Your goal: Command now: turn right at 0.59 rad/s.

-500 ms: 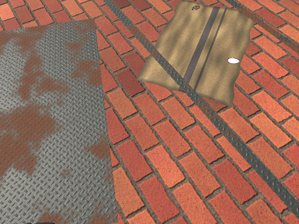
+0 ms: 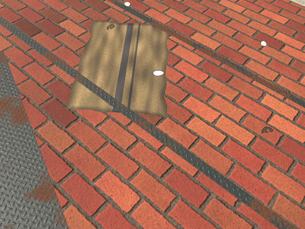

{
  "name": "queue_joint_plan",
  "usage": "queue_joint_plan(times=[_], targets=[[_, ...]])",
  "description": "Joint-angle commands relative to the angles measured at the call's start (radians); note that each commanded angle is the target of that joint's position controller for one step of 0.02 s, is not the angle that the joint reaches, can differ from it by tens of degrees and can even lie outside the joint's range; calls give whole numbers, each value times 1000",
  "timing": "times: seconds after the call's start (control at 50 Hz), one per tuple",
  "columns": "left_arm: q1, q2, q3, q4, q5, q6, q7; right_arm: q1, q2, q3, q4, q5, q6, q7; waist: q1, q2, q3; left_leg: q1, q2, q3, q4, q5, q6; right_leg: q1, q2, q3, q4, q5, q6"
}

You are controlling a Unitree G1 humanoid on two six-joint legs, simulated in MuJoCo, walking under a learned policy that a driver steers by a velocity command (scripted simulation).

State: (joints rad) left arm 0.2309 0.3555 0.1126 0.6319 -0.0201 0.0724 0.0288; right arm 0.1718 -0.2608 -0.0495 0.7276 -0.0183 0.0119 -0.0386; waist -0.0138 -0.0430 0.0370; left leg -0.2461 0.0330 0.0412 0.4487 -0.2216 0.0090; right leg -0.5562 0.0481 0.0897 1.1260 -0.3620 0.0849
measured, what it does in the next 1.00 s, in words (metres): steps on the spot, turning right: right foot, then left foot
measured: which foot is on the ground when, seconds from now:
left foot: down 0.00-0.22, up 0.24-0.66, down 0.68-1.00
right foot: up 0.00-0.20, down 0.22-0.70, up 0.72-0.92, down 0.94-1.00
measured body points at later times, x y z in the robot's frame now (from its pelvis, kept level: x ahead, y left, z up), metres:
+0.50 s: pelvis -0.01 -0.05 +0.00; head +0.02 -0.09 +0.45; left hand +0.23 +0.18 -0.07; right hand +0.06 -0.37 -0.11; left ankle +0.05 +0.10 -0.68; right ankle -0.02 -0.14 -0.74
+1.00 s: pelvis -0.01 -0.03 -0.01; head +0.02 -0.04 +0.44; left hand +0.22 +0.18 -0.11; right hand +0.04 -0.33 -0.11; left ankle +0.06 +0.08 -0.74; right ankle -0.07 -0.15 -0.74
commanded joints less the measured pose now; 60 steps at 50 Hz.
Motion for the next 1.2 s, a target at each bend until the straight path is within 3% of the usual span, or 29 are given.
queue_joint_plan(times=[0.02, 0.08, 0.14, 0.2, 0.22, 0.24, 0.26, 0.28, 0.32, 0.38, 0.48, 0.6, 0.66, 0.68, 0.7, 0.72, 0.74, 0.76, 0.8, 0.84, 0.9, 0.94, 0.96, 0.98, 1.02, 1.06, 1.1, 1.14, 1.2], targets=[[-93, 31, -4, -116, -1, -17, -8, 3, -177, -47, -59, 2, 0, -10, -42, 212, -66, 215, 236, -165, -139, 261, 203, -97, -54, -40, -115, -7, 28], [-102, 19, -16, -131, 3, -18, -23, -12, -220, -65, -60, 11, 5, 3, -46, 231, -88, 182, 262, -116, -128, 330, 207, 39, -77, -94, -270, -43, 10], [-82, 39, -8, -128, 0, -11, -34, -15, -236, -74, -52, 27, 3, 16, -36, 240, -99, 174, 284, -92, -95, 383, 199, 134, -64, -137, -407, -20, -21], [3, 47, 6, -97, 0, -7, -40, -23, -215, -72, -36, 54, -3, 19, 23, 199, -112, 105, 256, -22, 32, 328, 114, 335, -30, -159, -699, 190, -103], [46, 99, 26, -88, 0, -8, -30, 30, -172, -62, -16, 40, -8, 24, 28, 71, -138, -27, 199, 57, 182, 174, 32, 504, -82, -49, -763, 379, -147], [67, 235, 52, -110, 5, -12, -12, 22, -92, -31, -67, -27, -12, 33, -2, -284, -150, -352, 54, 128, 510, -400, -78, 679, -363, 333, -724, 820, -288], [71, 203, 39, -122, 43, -37, -24, -85, -142, -46, -95, -11, -17, 22, 84, -208, -197, -427, -9, -39, 691, -475, -94, 577, -444, 419, -752, 773, -448], [39, 170, 27, -113, 46, -56, -29, -113, -175, -58, -95, 16, -13, 16, 73, -119, -157, -433, 12, -83, 756, -404, -84, 539, -385, 332, -771, 680, -420], [-56, 116, 10, -110, 13, -65, -19, -87, -176, -65, -71, 12, -5, 2, 27, -66, -109, -437, 29, -106, 712, -253, -78, 490, -287, 239, -773, 541, -323], [-92, 103, -3, -112, 16, -58, -5, -42, -162, -66, -63, 10, -6, 4, -3, -90, -127, -356, -8, -97, 695, -140, -98, 429, -240, 210, -780, 554, -317], [-73, 126, 5, -97, 13, -52, 5, -81, -129, -53, -81, 14, -11, 9, 23, -97, -118, -306, -34, -116, 440, -119, -107, 428, -220, 273, -769, 406, -316], [-93, 118, -3, -89, 17, -40, -9, -65, -136, -51, -89, 25, -25, 30, 39, -116, -123, -153, -48, -107, 260, -154, -81, 374, -220, 364, -724, 403, -314], [-124, 89, -18, -81, 5, -35, -8, -9, -112, -46, -81, 21, -39, 44, -9, -101, -127, 5, -47, -84, -10, 20, -43, 342, -176, 365, -671, 411, -263], [-90, 61, -27, -70, 9, -38, -6, -1, -133, -48, -85, 5, -43, 43, -5, -57, -131, 94, 14, -133, -78, 150, -17, 295, -139, 339, -644, 306, -210], [-29, 18, -41, -63, 33, -44, -6, -1, -200, -55, -103, -14, -42, 37, 41, 140, -158, 175, 194, -303, -105, 346, 51, 224, -34, 218, -481, 65, -143], [-46, 44, -28, -75, 22, -49, -1, -33, -196, -48, -88, -34, -42, 39, 64, 307, -97, 67, 304, -462, -137, 377, 213, 157, 46, 100, -427, -174, -91], [-60, 109, -11, -61, 29, -51, 6, -61, -147, -35, -109, -23, -49, 39, 31, 256, -82, 39, 322, -473, -160, 332, 269, 164, 8, 94, -277, -243, -47], [-72, 111, -3, -51, 24, -49, 7, -66, -129, -26, -103, -16, -52, 36, 29, 221, -80, 42, 286, -444, -156, 292, 252, 156, 2, 95, -210, -223, -28], [-45, 43, -17, -16, 36, -36, 8, -102, -116, -16, -94, 10, -55, 37, 47, 186, -67, 54, 216, -375, -139, 227, 191, 166, -52, 76, -252, -152, 11], [-69, -19, -37, -5, 33, -43, -1, -97, -136, -21, -87, 22, -38, 38, 33, 199, -49, 53, 134, -305, -103, 280, 153, 224, -47, 11, -428, -100, 23], [-65, 8, -24, 18, 12, -58, 0, -37, -197, -44, -89, 38, -10, 32, 15, 221, -76, 104, 114, -335, -55, 338, 159, 300, 2, -53, -669, 79, 4], [-48, 46, -12, 24, 16, -62, 3, -17, -197, -46, -96, 46, -8, 28, 13, 198, -101, 63, 111, -368, -43, 300, 130, 394, -26, -29, -731, 193, -35], [-27, 70, -5, 20, 23, -63, 8, -25, -179, -41, -105, 39, -14, 29, 21, 160, -124, -1, 94, -355, -10, 273, 103, 464, -83, -1, -703, 279, -63], [-19, 117, 12, 45, 27, -59, 7, -28, -150, -36, -127, 39, -20, 31, -7, 5, -130, -69, 20, -254, 39, 173, 65, 472, -114, 23, -663, 282, -112], [-12, 92, 13, 38, 35, -52, 7, -49, -139, -33, -134, 37, -21, 35, 24, -115, -90, -188, -70, -135, 197, 1, 1, 468, -222, 139, -746, 265, -205], [-35, 82, 7, 18, 36, -61, 15, -33, -148, -42, -138, 37, -6, 35, 38, -179, -78, -276, -60, -75, 426, -300, -16, 460, -376, 260, -804, 294, -310], [-2, 94, 5, 27, 27, -87, 17, -63, -152, -49, -162, 45, 5, 44, 52, -105, -31, -406, 13, -109, 594, -339, -13, 472, -428, 294, -866, 72, -338], [-19, 105, 7, 36, 6, -101, 16, -88, -127, -37, -171, 46, 6, 57, 61, -103, 23, -433, 39, -91, 524, -253, -9, 473, -373, 221, -911, -97, -287], [-39, 127, 11, 34, 3, -105, 2, -74, -111, -25, -177, 44, -7, 78, 58, -106, 9, -248, 26, -12, 359, -217, 5, 396, -310, 69, -918, -52, -247]])
Next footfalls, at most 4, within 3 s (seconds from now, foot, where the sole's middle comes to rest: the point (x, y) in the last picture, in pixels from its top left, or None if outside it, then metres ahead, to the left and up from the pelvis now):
0.22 right None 0.02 -0.15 -0.78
0.68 left None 0.09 0.06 -0.78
0.94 right None -0.03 -0.17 -0.78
1.30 left None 0.09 0.09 -0.78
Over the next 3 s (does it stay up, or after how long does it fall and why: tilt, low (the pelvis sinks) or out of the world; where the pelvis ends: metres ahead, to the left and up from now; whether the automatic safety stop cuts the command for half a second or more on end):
stays up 0.88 -0.20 0.00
